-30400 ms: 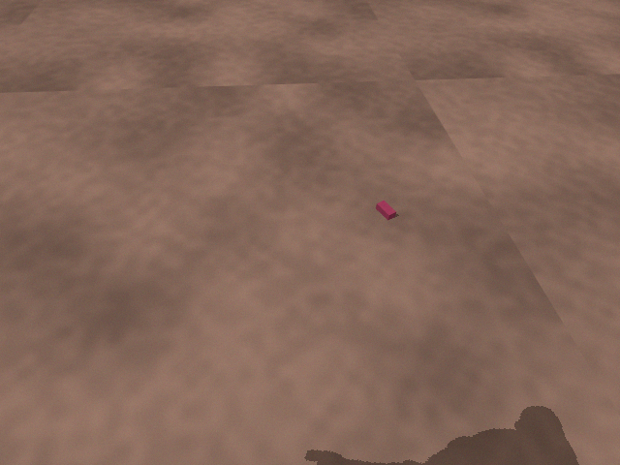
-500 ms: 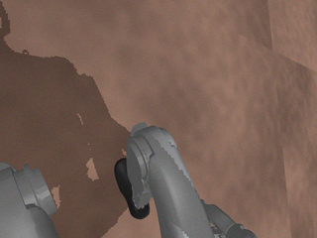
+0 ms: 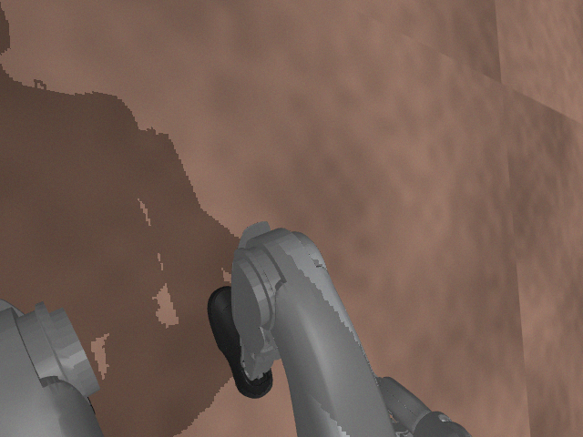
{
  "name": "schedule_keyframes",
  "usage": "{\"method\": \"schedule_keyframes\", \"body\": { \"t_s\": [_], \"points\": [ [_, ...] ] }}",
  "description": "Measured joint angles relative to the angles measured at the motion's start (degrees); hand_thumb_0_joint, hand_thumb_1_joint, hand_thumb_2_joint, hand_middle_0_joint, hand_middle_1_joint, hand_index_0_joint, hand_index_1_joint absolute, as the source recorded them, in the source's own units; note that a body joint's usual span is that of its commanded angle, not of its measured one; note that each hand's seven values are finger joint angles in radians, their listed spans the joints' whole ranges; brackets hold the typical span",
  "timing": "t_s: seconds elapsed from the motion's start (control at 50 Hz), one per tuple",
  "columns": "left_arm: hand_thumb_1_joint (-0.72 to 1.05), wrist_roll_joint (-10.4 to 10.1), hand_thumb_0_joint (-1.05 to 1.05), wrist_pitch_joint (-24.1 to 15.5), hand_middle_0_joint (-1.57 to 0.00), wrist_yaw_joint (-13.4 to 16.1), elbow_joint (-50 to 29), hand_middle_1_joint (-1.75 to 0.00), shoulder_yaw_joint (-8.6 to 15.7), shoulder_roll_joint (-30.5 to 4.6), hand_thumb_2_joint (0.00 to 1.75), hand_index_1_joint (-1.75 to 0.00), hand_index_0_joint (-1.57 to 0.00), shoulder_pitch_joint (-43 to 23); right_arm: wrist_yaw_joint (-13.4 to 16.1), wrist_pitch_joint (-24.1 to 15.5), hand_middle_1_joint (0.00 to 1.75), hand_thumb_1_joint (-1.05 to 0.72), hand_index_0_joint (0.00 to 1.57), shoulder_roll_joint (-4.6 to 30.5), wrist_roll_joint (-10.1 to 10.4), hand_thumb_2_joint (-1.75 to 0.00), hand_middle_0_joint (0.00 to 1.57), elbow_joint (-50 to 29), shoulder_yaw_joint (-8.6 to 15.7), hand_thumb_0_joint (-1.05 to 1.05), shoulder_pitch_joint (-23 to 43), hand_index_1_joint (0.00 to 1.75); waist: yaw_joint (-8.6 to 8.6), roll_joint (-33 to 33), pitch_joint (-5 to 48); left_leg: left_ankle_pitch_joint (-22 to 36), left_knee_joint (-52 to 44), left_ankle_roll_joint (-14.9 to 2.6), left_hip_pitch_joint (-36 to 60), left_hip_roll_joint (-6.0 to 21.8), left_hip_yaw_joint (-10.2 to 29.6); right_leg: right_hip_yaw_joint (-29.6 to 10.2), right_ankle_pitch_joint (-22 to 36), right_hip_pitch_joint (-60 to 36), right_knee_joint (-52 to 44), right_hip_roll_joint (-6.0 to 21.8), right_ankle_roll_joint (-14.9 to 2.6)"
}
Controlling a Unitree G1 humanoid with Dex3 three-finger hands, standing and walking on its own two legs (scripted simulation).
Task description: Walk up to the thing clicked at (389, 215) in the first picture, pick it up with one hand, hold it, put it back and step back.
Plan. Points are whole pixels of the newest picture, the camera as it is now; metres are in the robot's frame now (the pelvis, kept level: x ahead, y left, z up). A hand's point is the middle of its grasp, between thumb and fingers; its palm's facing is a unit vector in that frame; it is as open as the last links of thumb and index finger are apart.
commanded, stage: close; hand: left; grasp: from above
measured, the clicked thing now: out of the picture +0.44 +0.38 -0.29
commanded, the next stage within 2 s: settle in 1.42 s
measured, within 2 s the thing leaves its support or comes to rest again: leaves its support in 1.78 s
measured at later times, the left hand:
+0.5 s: hand out of the picture +0.43 +0.37 -0.26, palm faces -0.42 -0.21 -0.88, open 10.6 cm
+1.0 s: hand out of the picture +0.43 +0.37 -0.26, palm faces -0.41 -0.20 -0.89, open 8.3 cm
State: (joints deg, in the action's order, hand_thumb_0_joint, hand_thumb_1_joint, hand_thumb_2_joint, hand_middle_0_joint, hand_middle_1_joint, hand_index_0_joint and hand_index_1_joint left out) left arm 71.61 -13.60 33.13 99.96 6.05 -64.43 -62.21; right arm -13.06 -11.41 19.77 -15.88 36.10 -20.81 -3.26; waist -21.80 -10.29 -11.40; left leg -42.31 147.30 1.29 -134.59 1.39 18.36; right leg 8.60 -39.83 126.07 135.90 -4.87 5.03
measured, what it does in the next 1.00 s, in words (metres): stands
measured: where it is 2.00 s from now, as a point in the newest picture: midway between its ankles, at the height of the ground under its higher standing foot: (171, 402)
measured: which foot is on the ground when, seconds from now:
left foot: down 0.00-1.00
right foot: down 0.00-1.00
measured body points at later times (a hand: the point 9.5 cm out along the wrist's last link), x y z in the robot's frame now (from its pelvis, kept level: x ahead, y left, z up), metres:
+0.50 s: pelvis +0.00 +0.00 +0.00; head +0.28 +0.15 +0.31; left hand +0.44 +0.38 -0.21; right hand +0.06 -0.25 -0.05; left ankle +0.05 +0.13 -0.27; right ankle +0.11 -0.13 -0.27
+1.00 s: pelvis +0.00 +0.00 +0.00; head +0.28 +0.15 +0.31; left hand +0.45 +0.38 -0.21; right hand +0.07 -0.24 -0.05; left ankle +0.05 +0.13 -0.27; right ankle +0.11 -0.13 -0.27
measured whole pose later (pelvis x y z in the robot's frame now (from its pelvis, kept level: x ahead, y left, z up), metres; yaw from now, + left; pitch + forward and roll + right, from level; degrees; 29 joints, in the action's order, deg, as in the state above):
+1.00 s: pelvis +0.00 +0.00 +0.00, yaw +0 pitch +27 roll -16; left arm 71.9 -13.8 33.6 99.7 6.2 -65.3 -63.0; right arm -12.2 -11.3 19.7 -16.3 35.5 -21.4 -2.8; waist -21.8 -10.3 -11.9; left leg -41.4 146.8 0.9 -134.6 1.6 18.2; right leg 8.7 -38.9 125.9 135.3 -4.7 5.1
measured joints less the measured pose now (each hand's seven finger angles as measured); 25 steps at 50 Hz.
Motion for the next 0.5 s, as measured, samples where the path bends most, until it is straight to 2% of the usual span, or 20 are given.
{"method": "schedule_keyframes", "body": {
  "t_s": [0.16, 0.28, 0.5],
  "points": [
    [-0.2, 1.1, 0.0, -0.8, -0.31, 1.2, 0.1, -0.84, 1.0, 0.0, 0.71, -0.81, -0.33, 0.0, 0.1, -0.2, 0.3, -0.9, 0.2, 0.0, 0.0, -0.89, 0.2, -0.3, -0.2, 0.0, 0.7, 0.3, 0.03, -0.2, 0.0, 0.5, 0.1, 0.05, 0.1, 0.0, 0.1, 0.1, 0.5, 0.0, 0.0, -0.1, 0.06],
    [-0.11, 1.4, 0.0, 0.1, -0.36, 1.7, 1.0, -0.81, 0.6, -0.7, 0.65, -0.77, -0.39, -1.2, 0.6, -0.2, 0.3, -0.89, 0.2, 0.4, -0.2, -0.89, 0.2, -0.6, 0.1, 0.0, 0.7, 0.3, -0.34, 0.0, -0.2, 1.1, -0.1, -0.2, -0.3, 0.1, -0.1, 0.0, 1.0, 0.3, -0.1, 0.0, -0.09],
    [0.03, -0.6, 0.0, 0.1, -0.46, 0.4, 0.5, -0.75, 0.4, -1.3, 0.53, -0.7, -0.5, -0.7, 1.0, 0.0, 0.3, -0.89, 0.2, 0.9, -0.1, -0.89, 0.2, -0.4, -0.6, 0.0, -0.4, 0.3, -0.34, -0.4, -0.9, 0.8, -0.6, -0.26, 0.3, 0.4, -0.2, -0.1, 1.0, -0.1, -0.6, -0.1, 0.33]
  ]
}}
